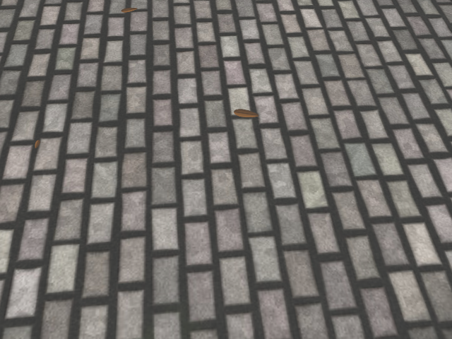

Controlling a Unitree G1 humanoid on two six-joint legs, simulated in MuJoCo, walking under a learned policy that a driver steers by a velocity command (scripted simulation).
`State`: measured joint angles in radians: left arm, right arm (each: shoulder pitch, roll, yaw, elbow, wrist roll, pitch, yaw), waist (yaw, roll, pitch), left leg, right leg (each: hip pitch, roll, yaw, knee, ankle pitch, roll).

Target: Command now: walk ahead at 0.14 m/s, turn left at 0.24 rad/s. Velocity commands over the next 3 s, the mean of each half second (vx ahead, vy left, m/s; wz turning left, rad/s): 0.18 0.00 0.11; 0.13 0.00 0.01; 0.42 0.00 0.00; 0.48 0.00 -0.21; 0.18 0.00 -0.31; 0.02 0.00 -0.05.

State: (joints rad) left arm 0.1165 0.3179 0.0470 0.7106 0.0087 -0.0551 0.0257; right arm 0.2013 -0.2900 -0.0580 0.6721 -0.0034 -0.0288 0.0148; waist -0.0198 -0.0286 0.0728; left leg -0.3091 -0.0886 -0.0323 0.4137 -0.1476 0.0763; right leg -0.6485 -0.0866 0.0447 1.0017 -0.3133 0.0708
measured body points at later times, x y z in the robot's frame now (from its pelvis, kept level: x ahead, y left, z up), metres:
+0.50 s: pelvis +0.13 -0.02 +0.00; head +0.15 -0.02 +0.45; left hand +0.19 +0.25 -0.12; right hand +0.30 -0.28 -0.11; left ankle +0.18 +0.11 -0.73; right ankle +0.13 -0.15 -0.74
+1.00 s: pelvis +0.20 -0.01 +0.00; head +0.21 -0.01 +0.45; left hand +0.29 +0.27 -0.13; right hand +0.28 -0.27 -0.13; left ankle +0.19 +0.11 -0.74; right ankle +0.16 -0.12 -0.71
